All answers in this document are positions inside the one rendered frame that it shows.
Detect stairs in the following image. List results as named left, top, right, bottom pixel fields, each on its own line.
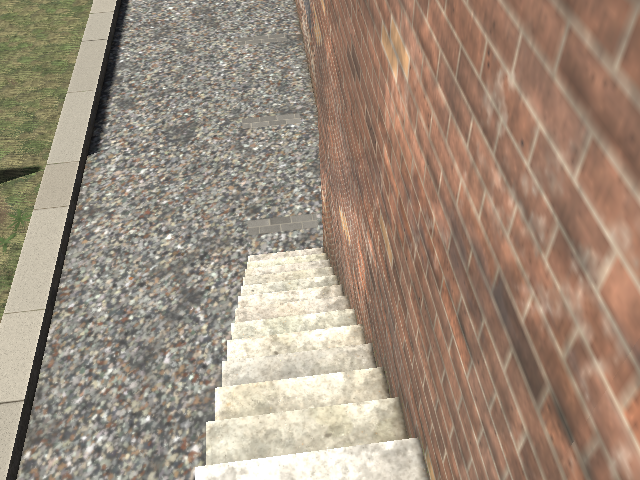
left=195, top=247, right=429, bottom=480

